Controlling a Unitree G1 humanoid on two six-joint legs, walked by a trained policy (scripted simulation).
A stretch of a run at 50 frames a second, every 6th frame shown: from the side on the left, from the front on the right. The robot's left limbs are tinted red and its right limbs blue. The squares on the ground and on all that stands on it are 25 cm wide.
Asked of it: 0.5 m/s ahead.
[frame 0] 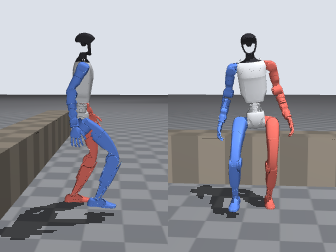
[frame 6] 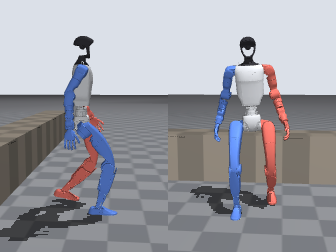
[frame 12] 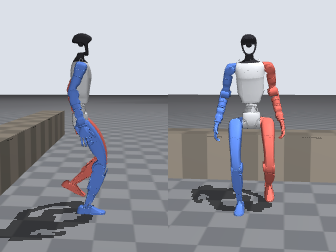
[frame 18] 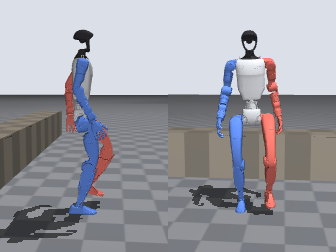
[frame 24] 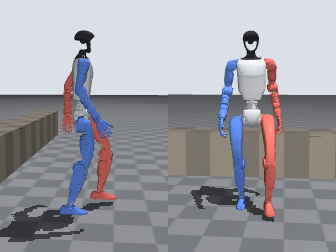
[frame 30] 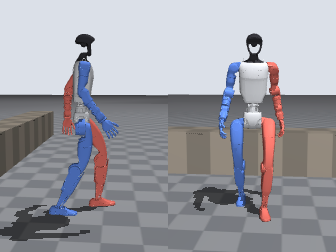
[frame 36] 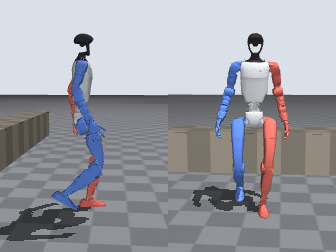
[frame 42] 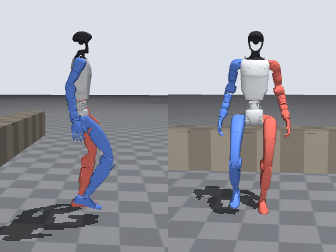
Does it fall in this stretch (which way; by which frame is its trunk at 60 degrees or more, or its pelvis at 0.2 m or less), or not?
no
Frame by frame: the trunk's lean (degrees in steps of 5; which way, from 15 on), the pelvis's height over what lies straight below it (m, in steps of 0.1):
0: 5, 0.7
6: 5, 0.7
12: 5, 0.8
18: 5, 0.8
24: 5, 0.8
30: 5, 0.8
36: 5, 0.8
42: 0, 0.8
